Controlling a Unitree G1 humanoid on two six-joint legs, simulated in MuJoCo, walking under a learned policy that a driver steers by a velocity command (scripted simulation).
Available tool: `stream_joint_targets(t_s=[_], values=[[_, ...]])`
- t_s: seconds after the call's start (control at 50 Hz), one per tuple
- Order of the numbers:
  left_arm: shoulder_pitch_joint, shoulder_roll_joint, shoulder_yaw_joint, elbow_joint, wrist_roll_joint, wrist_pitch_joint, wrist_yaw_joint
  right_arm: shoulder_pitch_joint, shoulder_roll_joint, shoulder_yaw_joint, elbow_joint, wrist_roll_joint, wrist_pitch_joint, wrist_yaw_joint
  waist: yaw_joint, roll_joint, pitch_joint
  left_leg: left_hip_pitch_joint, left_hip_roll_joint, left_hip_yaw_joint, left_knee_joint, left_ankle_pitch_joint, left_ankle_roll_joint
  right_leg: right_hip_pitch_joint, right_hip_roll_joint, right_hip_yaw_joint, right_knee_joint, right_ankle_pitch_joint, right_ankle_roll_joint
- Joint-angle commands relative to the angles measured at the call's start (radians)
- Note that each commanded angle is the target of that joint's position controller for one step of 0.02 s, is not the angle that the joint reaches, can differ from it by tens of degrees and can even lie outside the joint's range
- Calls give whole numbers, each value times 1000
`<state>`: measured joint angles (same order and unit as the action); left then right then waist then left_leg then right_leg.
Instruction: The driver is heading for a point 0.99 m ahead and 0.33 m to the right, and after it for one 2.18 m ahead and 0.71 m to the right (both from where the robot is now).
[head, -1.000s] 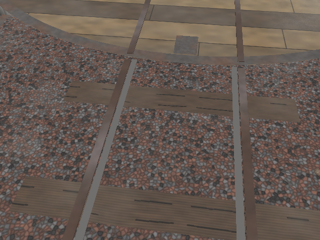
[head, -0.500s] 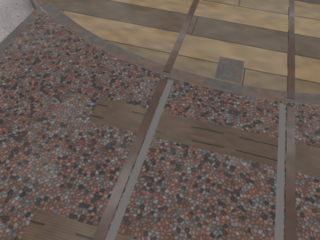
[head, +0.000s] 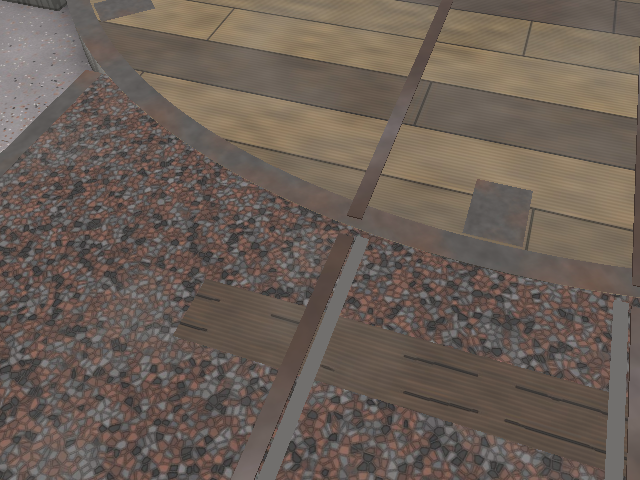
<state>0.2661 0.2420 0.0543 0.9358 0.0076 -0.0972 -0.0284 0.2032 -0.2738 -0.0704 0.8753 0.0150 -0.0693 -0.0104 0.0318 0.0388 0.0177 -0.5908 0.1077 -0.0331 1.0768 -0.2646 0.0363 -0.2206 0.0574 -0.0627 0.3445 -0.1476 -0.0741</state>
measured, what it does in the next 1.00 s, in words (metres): walks ahead, turning right: left foot, then right foot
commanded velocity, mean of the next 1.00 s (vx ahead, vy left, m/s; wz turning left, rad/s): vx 0.50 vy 0.00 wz -0.31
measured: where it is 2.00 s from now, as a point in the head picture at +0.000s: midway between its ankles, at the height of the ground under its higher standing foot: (456, 285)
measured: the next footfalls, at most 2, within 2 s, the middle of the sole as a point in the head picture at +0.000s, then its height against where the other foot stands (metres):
left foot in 0.32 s outside the picture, level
right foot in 0.86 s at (412, 423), level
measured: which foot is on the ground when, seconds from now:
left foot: up 0.00-0.30, down 0.32-0.86, up 0.88-1.00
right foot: down 0.00-0.34, up 0.36-0.84, down 0.86-1.00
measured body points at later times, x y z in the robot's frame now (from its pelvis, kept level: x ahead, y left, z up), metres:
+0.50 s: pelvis +0.29 +0.07 +0.00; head +0.31 +0.08 +0.45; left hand +0.37 +0.34 -0.14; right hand +0.36 -0.21 -0.12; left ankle +0.32 +0.16 -0.74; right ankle +0.25 -0.09 -0.66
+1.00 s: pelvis +0.55 -0.03 -0.01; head +0.59 -0.06 +0.44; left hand +0.76 +0.19 -0.12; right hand +0.56 -0.34 -0.13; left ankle +0.52 +0.15 -0.64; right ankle +0.58 -0.11 -0.74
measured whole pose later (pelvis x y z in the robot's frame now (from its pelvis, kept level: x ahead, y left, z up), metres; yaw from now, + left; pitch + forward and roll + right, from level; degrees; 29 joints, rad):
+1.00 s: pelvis +0.55 -0.03 -0.01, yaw -22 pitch +1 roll +1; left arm 0.22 0.28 0.09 0.79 -0.01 -0.05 -0.03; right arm 0.17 -0.28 -0.07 0.85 0.02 -0.12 -0.01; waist 0.01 0.01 0.06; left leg -0.42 0.07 -0.03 1.21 -0.39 0.00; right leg -0.36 0.08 -0.02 0.51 -0.18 -0.10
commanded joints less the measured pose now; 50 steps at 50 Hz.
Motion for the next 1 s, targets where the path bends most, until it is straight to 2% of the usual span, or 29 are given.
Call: stream_joint_targets(t_s=[0.02,0.12,0.22,0.26,0.28,0.3,0.32,0.34,0.36,0.38,0.4,0.42,0.44,0.48,0.54,0.64,0.7,0.74,0.78,0.82,0.84,0.86,0.88,0.9,0.92,0.94,0.96,0.98,1.0], values=[[-24,157,31,-50,-3,-16,16,5,-60,-16,-51,-11,1,-6,-31,-95,-3,-89,53,-27,-119,142,-30,32,-280,229,-232,128,-169],[48,170,32,-23,-18,-4,31,-157,-26,-1,-89,-6,-12,9,22,-94,23,-44,6,24,-421,370,-42,71,-231,117,-233,160,-121],[124,181,39,19,-26,20,33,-271,-38,6,-136,5,-23,37,52,-103,58,-73,-23,26,-547,305,-16,234,-300,135,-163,183,-115],[118,192,44,23,-30,30,37,-251,-63,-1,-141,5,-31,46,22,-117,45,-14,-38,25,-578,228,10,273,-325,157,-107,270,-98],[99,201,46,19,-31,35,39,-198,-85,-11,-131,4,-35,46,-16,-129,15,76,-63,41,-593,195,24,273,-319,159,-46,393,-87],[75,194,43,12,-33,39,39,-72,-119,-31,-94,0,-39,41,-87,-122,-58,255,-92,65,-622,204,46,244,-278,134,89,522,-66],[67,158,27,-6,-23,39,39,116,-182,-55,-47,-13,-41,31,-160,-85,-197,557,-18,-2,-571,236,91,97,-220,98,324,440,-33],[170,51,-3,-26,-14,22,33,242,-284,-81,-23,-28,-34,23,-145,128,-360,980,250,-396,-587,126,222,-313,-65,26,726,50,43],[173,64,-5,-14,-27,2,29,265,-221,-61,-20,-19,-29,24,-156,227,-443,1019,328,-663,-731,17,263,-458,-18,160,901,-440,46],[91,158,23,-32,-56,-6,27,202,-158,-40,-24,-14,-30,21,-155,148,-295,903,290,-535,-754,-53,209,-542,-79,196,980,-398,33],[27,162,25,-52,-61,-6,29,122,-126,-29,-39,-13,-31,18,-131,98,-185,755,260,-399,-781,-31,174,-552,-131,164,964,-309,25],[-2,153,30,-56,-49,1,35,52,-93,-19,-43,-18,-34,21,-100,51,-108,613,222,-302,-829,6,156,-514,-165,155,908,-231,25],[17,141,38,-50,-44,16,39,7,-66,-12,-44,-25,-41,22,-63,76,-68,518,191,-218,-868,52,138,-455,-195,164,861,-176,25],[55,92,35,-41,-46,46,37,-25,-56,-12,-34,-30,-49,24,-26,81,-36,421,164,-109,-924,117,135,-389,-209,162,829,-127,32],[10,80,40,-70,-38,66,39,-9,-86,-23,-13,-36,-55,11,-16,38,2,415,161,8,-953,234,143,-459,-211,175,758,-15,49],[-125,58,32,-123,-27,56,13,23,-116,-29,2,-32,-45,-11,-51,11,39,465,135,161,-968,301,117,-467,-189,111,480,209,56],[-230,43,19,-171,-24,55,-7,81,-138,-37,19,-20,-30,-18,-93,-9,76,557,164,204,-952,329,114,-493,-179,62,372,209,41],[-271,47,17,-203,-26,56,-20,108,-149,-43,28,-10,-14,-18,-102,-6,88,642,188,222,-911,391,108,-516,-168,36,329,149,24],[-269,65,24,-227,-28,58,-31,97,-169,-50,25,-1,2,-19,-78,15,71,692,202,249,-833,603,90,-467,-133,-6,304,57,-6],[-178,111,47,-225,-32,62,-34,71,-201,-59,13,7,17,-24,-12,56,-6,710,197,271,-657,943,68,-307,-58,-66,312,-50,-47],[-49,154,72,-198,-36,62,-30,51,-209,-59,7,11,25,-25,65,53,-73,673,172,289,-479,1005,45,-134,-13,-82,265,-34,-78],[115,225,109,-156,-37,66,-13,49,-198,-53,-2,6,23,-26,142,5,-161,507,129,298,-221,839,1,151,-9,-14,204,21,-120],[155,343,133,-141,-40,70,6,123,-58,-13,-48,-40,4,-16,60,-260,-230,82,-19,270,148,6,-62,490,-261,447,178,4,-258],[165,330,117,-178,-30,53,-2,103,-51,4,-79,-14,-45,0,53,-243,-395,-131,-154,17,338,-358,-69,647,-404,912,-15,-169,-393],[155,251,94,-174,-20,41,-7,-34,-121,-15,-107,31,-75,12,100,-137,-298,-241,-97,-54,355,-276,-40,604,-380,805,-65,-133,-322],[103,214,84,-176,-24,31,-5,-66,-116,-11,-117,35,-89,13,70,-104,-190,-253,-52,-47,284,-185,-17,470,-342,660,-57,-65,-282],[22,176,72,-194,-27,28,-3,-59,-117,-15,-98,9,-91,5,20,-42,-124,-184,-10,-47,196,-121,-19,310,-296,543,-57,26,-247],[-36,144,60,-214,-20,28,1,-42,-133,-26,-90,-9,-80,0,-19,-49,-92,-101,15,-49,125,-81,-26,186,-264,466,-74,113,-231],[-56,136,56,-228,-13,27,6,-27,-135,-31,-89,-13,-64,2,-43,-61,-83,-43,25,-50,89,-59,-36,114,-244,436,-97,149,-226]])
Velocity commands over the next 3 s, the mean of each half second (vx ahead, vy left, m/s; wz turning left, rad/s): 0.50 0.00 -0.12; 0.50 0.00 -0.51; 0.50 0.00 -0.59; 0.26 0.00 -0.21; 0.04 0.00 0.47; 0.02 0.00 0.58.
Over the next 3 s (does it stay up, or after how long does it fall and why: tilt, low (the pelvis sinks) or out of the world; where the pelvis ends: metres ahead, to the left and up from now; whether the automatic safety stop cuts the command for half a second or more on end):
stays up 1.00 -0.28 0.00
